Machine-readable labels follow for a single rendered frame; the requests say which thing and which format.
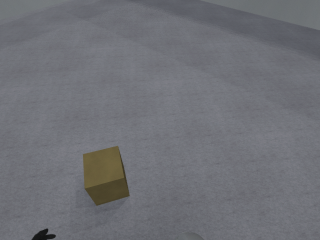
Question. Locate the left robot hand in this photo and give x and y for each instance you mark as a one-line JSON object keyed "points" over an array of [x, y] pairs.
{"points": [[41, 235]]}

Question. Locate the carton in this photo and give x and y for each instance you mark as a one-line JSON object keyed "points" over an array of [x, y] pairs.
{"points": [[104, 175]]}

